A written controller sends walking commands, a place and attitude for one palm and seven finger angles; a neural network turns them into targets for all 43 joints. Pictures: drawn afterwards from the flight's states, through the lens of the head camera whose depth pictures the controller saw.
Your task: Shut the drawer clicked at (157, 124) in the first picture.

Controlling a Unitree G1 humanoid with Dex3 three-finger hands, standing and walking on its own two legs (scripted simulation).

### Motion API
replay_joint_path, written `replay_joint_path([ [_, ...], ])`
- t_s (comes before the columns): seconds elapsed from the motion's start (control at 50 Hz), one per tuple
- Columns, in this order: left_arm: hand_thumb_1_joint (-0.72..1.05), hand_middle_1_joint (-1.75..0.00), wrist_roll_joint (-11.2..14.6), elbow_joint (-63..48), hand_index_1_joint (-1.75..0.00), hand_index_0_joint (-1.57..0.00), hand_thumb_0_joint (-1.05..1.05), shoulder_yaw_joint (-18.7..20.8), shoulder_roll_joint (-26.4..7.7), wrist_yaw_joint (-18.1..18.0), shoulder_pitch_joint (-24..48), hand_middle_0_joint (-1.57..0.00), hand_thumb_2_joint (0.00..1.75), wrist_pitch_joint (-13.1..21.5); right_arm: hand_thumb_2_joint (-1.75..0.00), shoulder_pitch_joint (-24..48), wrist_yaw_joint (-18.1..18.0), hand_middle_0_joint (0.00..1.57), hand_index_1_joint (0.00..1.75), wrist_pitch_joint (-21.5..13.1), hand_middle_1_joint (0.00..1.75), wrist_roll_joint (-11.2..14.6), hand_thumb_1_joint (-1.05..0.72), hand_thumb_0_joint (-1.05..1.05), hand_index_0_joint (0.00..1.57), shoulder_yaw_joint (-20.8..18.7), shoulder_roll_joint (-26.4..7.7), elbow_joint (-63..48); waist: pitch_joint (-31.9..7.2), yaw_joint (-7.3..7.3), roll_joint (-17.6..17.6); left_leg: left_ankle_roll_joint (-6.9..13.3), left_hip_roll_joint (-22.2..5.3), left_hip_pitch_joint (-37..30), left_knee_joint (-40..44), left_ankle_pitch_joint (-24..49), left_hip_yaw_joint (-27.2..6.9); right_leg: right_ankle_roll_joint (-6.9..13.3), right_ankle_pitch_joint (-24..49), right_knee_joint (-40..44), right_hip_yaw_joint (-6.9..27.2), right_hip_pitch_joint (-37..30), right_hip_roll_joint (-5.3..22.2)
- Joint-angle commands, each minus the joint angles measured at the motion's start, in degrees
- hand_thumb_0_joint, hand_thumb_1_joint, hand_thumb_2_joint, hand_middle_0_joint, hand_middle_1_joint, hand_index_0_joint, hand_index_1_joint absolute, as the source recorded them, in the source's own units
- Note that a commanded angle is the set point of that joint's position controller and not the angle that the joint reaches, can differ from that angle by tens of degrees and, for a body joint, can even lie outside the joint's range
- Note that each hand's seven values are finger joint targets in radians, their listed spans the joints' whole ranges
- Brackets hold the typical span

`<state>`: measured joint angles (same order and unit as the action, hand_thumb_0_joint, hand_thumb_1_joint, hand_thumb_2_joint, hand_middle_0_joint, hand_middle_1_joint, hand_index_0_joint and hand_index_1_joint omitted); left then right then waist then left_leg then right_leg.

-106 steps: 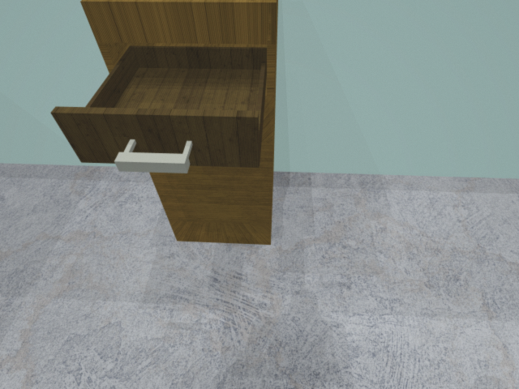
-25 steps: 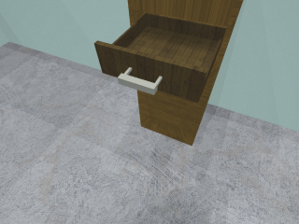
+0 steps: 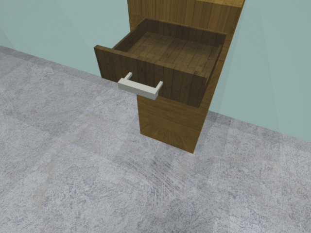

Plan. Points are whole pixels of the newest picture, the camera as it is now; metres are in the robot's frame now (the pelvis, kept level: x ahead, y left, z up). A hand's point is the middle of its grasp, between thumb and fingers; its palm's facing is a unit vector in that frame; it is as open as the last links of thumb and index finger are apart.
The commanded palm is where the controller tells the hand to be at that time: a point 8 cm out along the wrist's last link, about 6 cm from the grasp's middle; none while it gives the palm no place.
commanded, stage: look at it before walking up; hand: left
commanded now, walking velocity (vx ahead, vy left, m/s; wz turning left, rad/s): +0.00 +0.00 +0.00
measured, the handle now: (141, 84) +0.54 +0.08 +0.07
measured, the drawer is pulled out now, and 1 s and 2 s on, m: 0.29 0.29 0.29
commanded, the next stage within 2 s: turn to face it in 0.02 s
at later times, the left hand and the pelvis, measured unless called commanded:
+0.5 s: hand out of the picture +0.05 +0.20 -0.18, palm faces -0.06 -0.97 -0.25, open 7.4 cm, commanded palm none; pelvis -0.02 +0.00 -0.01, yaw -8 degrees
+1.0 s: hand out of the picture +0.08 +0.17 -0.19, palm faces -0.20 -0.96 -0.19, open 7.4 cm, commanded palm none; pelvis -0.01 +0.00 -0.01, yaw -16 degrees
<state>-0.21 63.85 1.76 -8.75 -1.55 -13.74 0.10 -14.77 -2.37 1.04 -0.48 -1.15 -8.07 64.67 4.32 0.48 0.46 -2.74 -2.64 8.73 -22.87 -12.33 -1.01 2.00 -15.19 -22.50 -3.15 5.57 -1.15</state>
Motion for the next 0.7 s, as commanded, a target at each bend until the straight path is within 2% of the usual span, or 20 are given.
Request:
replay_joint_path([
  [0.0, 0.9, -0.3, -0.14, -1.89, -0.3, -0.2, 0.0, 1.25, -6.76, -0.46, -2.91, -0.2, 0.9, 0.41, -0.9, -3.91, -0.29, 0.2, 0.3, -0.92, 0.3, -0.28, -0.9, 0.0, 0.2, -0.88, -5.34, -1.63, -0.13, -0.05, 0.22, 2.32, -3.28, -0.05, 2.02, 9.42, -1.52, 0.38, 11.06, 4.55, 4.92, 2.54, 7.09],
  [0.1, 0.9, -0.3, -0.14, -1.9, -0.3, -0.2, 0.0, 1.24, -6.66, -0.46, -3.08, -0.2, 0.9, 0.35, -0.9, -4.2, -0.25, 0.2, 0.3, -0.88, 0.3, -0.26, -0.9, 0.0, 0.2, -0.88, -5.13, -1.55, 0.25, -0.15, -0.86, 2.43, -3.29, 0.09, 2.12, 8.85, -1.52, 0.38, 10.2, 4.53, 4.93, 3.11, 7.13],
  [0.24, 0.9, -0.3, -0.65, -4.69, -0.3, -0.2, 0.0, 3.96, -9.52, 0.37, -0.75, -0.2, 0.9, -1.38, -0.9, -2.95, -0.77, 0.2, 0.3, 0.36, 0.3, -0.41, -0.9, 0.0, 0.2, -2.74, -7.14, -3.79, 0.89, 0.23, -1.88, 2.33, -4.26, 2.57, -3.54, 2.44, 1.61, 2.0, 9.6, 1.2, 9.86, 8.21, 7.61],
  [0.28, 0.9, -0.3, -0.81, -5.71, -0.3, -0.2, 0.0, 4.46, -9.59, 0.57, 0.21, -0.2, 0.9, -1.69, -0.9, -2.55, -0.95, 0.2, 0.3, 0.33, 0.3, -0.48, -0.9, 0.0, 0.2, -3.2, -7.61, -4.7, 0.03, 0.53, -0.52, 2.71, -5.33, 2.11, -3.45, 1.46, 1.34, 2.06, 9.48, -0.6, 10.31, 9.95, 6.82],
  [0.32, 0.9, -0.3, -0.9, -7.02, -0.3, -0.2, 0.0, 4.72, -9.11, 0.98, 1.2, -0.2, 0.9, -1.96, -0.9, -2.01, -1.2, 0.2, 0.3, 0.04, 0.3, -0.56, -0.9, 0.0, 0.2, -3.66, -9.17, -5.62, -0.93, 0.67, 2.46, 4.17, -8.17, 1.19, -1.32, 2.33, -1.34, 1.14, 10.1, -4.89, 9.03, 11.81, 4.31],
  [0.36, 0.9, -0.3, -0.99, -8.03, -0.3, -0.2, 0.0, 4.72, -7.64, 1.27, 1.55, -0.2, 0.9, -2.09, -0.9, -2.15, -1.42, 0.2, 0.3, -0.28, 0.3, -0.65, -0.9, 0.0, 0.2, -4.29, -11.27, -6.31, -2.55, 0.64, 7.96, 7.63, -13.84, 0.22, 2.51, 2.96, -6.64, -0.17, 5.32, -13.41, 5.59, 14.1, 1.17],
  [0.38, 0.9, -0.3, -0.98, -8.74, -0.3, -0.2, 0.0, 4.8, -7.03, 1.55, 2.14, -0.2, 0.9, -2.34, -0.9, -2.41, -1.52, 0.2, 0.3, -0.51, 0.3, -0.89, -0.9, 0.0, 0.2, -4.64, -12.46, -6.71, -3.08, 0.93, 11.65, 10.37, -17.93, 0.6, 5.27, 4.8, -9.62, -0.82, -5.46, -20.64, 3.53, 15.37, -0.11],
  [0.4, 0.9, -0.3, -0.95, -9.48, -0.3, -0.2, 0.0, 4.86, -6.66, 1.8, 3.11, -0.2, 0.9, -2.74, -0.9, -1.98, -1.41, 0.2, 0.3, -0.67, 0.3, -1.21, -0.9, 0.0, 0.2, -4.69, -13.13, -7.13, -2.85, 1.13, 13.29, 12.61, -20.35, 0.54, 6.87, 7.59, -10.41, -1.17, -14.06, -26.93, 2.88, 17.29, 0.05],
  [0.42, 0.9, -0.3, -0.98, -10.17, -0.3, -0.2, 0.0, 4.95, -6.46, 1.97, 3.57, -0.2, 0.9, -2.93, -0.9, -1.25, -1.31, 0.2, 0.3, -0.79, 0.3, -1.48, -0.9, 0.0, 0.2, -4.59, -13.13, -7.68, -2.9, 0.95, 13.42, 13.5, -20.93, 0.93, 6.59, 10.8, -9.8, -1.14, -16.6, -29.43, 3.81, 17.74, 0.81],
  [0.44, 0.9, -0.3, -0.99, -10.39, -0.3, -0.2, 0.0, 5.01, -6.23, 2.12, 3.32, -0.2, 0.9, -2.9, -0.9, 0.18, -1.3, 0.2, 0.3, -0.89, 0.3, -1.61, -0.9, 0.0, 0.2, -4.51, -13.05, -8.28, -2.98, 0.33, 12.23, 13.23, -20.37, 1.4, 5.19, 14.22, -7.77, -1.04, -16.69, -28.41, 4.11, 16.73, 1.58],
  [0.46, 0.9, -0.3, -1.0, -10.0, -0.3, -0.2, 0.0, 4.95, -5.8, 2.24, 1.3, -0.2, 0.9, -2.71, -0.9, 2.51, -1.38, 0.2, 0.3, -0.9, 0.3, -1.6, -0.9, 0.0, 0.2, -4.51, -12.93, -9.18, -4.11, -1.24, 10.77, 12.17, -19.66, 1.43, 2.65, 16.45, -5.16, -0.82, -14.88, -24.68, 3.62, 14.27, 2.14],
  [0.48, 0.9, -0.3, -1.11, -9.33, -0.3, -0.2, 0.0, 4.96, -5.87, 2.46, -1.2, -0.2, 0.9, -2.49, -0.9, 4.42, -1.41, 0.2, 0.3, -0.7, 0.3, -1.61, -0.9, 0.0, 0.2, -4.58, -13.46, -9.61, -4.86, -2.61, 9.79, 10.0, -17.39, 2.68, -0.73, 16.74, -1.83, -1.08, -10.28, -18.11, 2.0, 10.17, 2.03],
  [0.5, 0.9, -0.3, -1.27, -8.39, -0.3, -0.2, 0.0, 5.35, -6.93, 2.52, -4.82, -0.2, 0.9, -2.24, -0.9, 6.17, -1.35, 0.2, 0.3, -0.39, 0.3, -1.29, -0.9, 0.0, 0.2, -4.6, -13.46, -10.23, -5.66, -4.52, 6.78, 7.23, -13.79, 5.26, -6.56, 13.08, 1.27, -1.42, -1.48, -8.76, 1.11, 4.76, 1.73],
  [0.52, 0.9, -0.3, -1.89, -7.71, -0.3, -0.2, 0.0, 5.96, -11.17, 2.16, -7.25, -0.2, 0.9, -1.56, -0.9, 6.84, -1.07, 0.2, 0.3, 0.05, 0.3, -0.37, -0.9, 0.0, 0.2, -4.48, -11.22, -11.15, -4.81, -5.48, -5.4, 2.8, -6.72, 11.58, -17.38, 0.0, 5.55, 0.13, 9.98, 4.17, 11.42, 0.96, 8.06],
  [0.54, 0.9, -0.3, -2.35, -7.71, -0.3, -0.2, 0.0, 7.1, -17.6, 1.18, -7.72, -0.2, 0.9, -1.26, -0.9, 8.35, -0.48, 0.2, 0.3, 0.11, 0.3, 0.03, -0.9, 0.0, 0.2, -3.69, -7.3, -13.43, -2.64, -5.91, -20.88, -0.52, 1.94, 24.21, -32.84, -22.3, 7.22, 5.06, 26.47, 8.0, 32.11, -1.58, 21.8],
  [0.56, 0.9, -0.3, -1.29, -7.69, -0.3, -0.2, 0.0, 6.5, -17.25, 0.69, -8.07, -0.2, 0.9, -1.42, -0.9, 7.94, -0.65, 0.2, 0.3, 0.93, 0.3, -0.12, -0.9, 0.0, 0.2, -3.84, -9.09, -13.37, -4.15, -5.75, -16.18, -0.18, 0.27, 23.37, -39.4, -24.13, -0.06, 8.64, 31.33, 5.92, 30.14, -0.17, 23.6],
  [0.58, 0.9, -0.3, -1.5, -8.96, -0.3, -0.2, 0.0, 6.03, -17.1, 0.7, -4.91, -0.2, 0.9, -1.77, -0.9, 5.98, -0.19, 0.2, 0.3, 1.05, 0.3, -0.03, -0.9, 0.0, 0.2, -3.83, -8.25, -12.69, -3.56, -3.91, -12.55, -0.02, -0.7, 23.64, -42.81, -22.0, -0.4, 11.88, 18.49, 5.78, 26.59, 2.58, 22.71],
  [0.6, 0.9, -0.3, -1.62, -10.11, -0.3, -0.2, 0.0, 5.93, -14.17, 0.57, -1.36, -0.2, 0.9, -1.76, -0.9, 8.11, -0.23, 0.2, 0.3, 1.06, 0.3, -0.16, -0.9, 0.0, 0.2, -4.03, -8.87, -12.08, -2.09, -2.74, -11.72, -0.1, -0.99, 24.81, -44.45, -18.04, -1.48, 10.95, 17.73, 5.11, 26.95, 4.03, 17.78],
  [0.62, 0.9, -0.3, -1.43, -10.52, -0.3, -0.2, 0.0, 5.41, -13.02, 0.36, 0.68, -0.2, 0.9, -1.52, -0.9, 7.68, -0.11, 0.2, 0.3, 0.94, 0.3, -0.24, -0.9, 0.0, 0.2, -3.96, -9.12, -11.76, -2.33, -1.57, -10.4, -0.5, -1.32, 25.41, -44.34, -15.13, -1.58, 10.18, 23.37, 3.46, 23.39, 1.54, 16.24],
  [0.68, 0.9, -0.3, -1.15, -10.66, -0.3, -0.2, 0.0, 5.04, -12.49, -0.12, -1.14, -0.2, 0.9, -0.91, -0.9, 8.63, 0.25, 0.2, 0.3, 1.02, 0.3, -0.02, -0.9, 0.0, 0.2, -3.15, -7.53, -11.96, -6.6, -1.93, -6.62, -1.02, -0.24, 22.59, -37.2, -12.96, 0.49, 9.03, 38.09, 0.41, 18.21, -4.25, 13.67],
])
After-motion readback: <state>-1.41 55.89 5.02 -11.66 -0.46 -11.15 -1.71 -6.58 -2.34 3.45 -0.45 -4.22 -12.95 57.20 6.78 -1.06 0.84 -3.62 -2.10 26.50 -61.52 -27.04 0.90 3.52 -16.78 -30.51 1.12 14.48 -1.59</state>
